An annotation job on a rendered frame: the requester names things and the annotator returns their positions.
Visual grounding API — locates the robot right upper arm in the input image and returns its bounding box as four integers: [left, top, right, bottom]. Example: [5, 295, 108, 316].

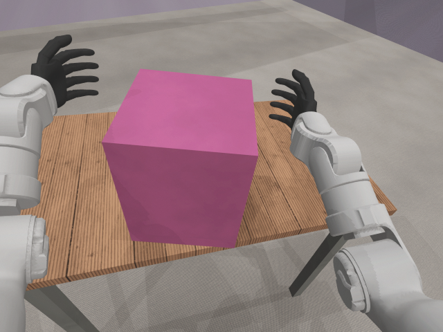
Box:
[333, 239, 443, 332]

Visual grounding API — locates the robot left upper arm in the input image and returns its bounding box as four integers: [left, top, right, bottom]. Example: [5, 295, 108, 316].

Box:
[0, 214, 49, 332]

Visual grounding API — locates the table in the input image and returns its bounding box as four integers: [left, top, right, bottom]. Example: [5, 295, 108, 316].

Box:
[20, 100, 397, 332]

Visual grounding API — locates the robot left forearm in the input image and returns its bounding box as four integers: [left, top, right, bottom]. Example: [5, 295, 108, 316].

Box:
[0, 75, 57, 216]

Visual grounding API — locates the robot left hand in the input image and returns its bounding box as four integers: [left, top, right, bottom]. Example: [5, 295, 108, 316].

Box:
[31, 35, 99, 108]

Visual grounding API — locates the carton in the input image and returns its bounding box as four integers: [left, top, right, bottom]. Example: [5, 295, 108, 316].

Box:
[102, 68, 258, 248]

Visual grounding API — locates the robot right forearm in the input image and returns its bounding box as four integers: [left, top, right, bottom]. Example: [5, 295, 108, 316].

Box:
[289, 111, 423, 292]

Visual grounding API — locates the robot right hand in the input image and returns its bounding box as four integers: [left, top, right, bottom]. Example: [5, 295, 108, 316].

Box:
[269, 69, 317, 130]

